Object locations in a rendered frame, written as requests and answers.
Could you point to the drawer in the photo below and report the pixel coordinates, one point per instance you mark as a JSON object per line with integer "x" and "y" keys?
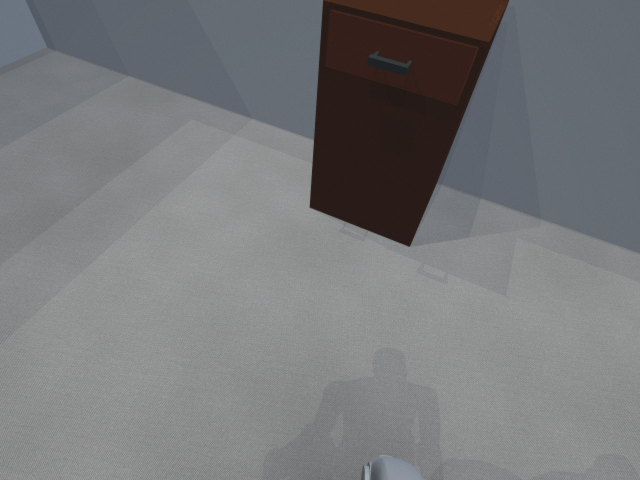
{"x": 440, "y": 66}

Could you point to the cabinet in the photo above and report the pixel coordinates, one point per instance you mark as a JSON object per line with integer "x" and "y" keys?
{"x": 379, "y": 149}

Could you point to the handle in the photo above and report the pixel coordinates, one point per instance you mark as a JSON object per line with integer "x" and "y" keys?
{"x": 375, "y": 60}

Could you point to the right robot thigh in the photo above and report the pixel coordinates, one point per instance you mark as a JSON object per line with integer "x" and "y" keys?
{"x": 386, "y": 468}

